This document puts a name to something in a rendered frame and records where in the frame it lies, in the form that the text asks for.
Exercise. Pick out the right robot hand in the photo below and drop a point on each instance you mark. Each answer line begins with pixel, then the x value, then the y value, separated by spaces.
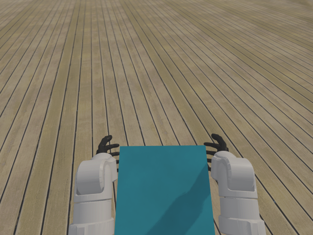
pixel 220 147

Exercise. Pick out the carton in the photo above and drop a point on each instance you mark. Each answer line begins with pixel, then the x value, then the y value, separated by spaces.
pixel 163 190

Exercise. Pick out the robot left forearm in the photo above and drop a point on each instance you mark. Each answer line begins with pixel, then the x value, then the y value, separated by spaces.
pixel 92 213

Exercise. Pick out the left robot hand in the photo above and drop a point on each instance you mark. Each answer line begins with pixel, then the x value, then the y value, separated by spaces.
pixel 103 148

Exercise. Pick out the robot right forearm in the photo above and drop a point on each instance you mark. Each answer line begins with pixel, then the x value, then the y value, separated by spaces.
pixel 237 185

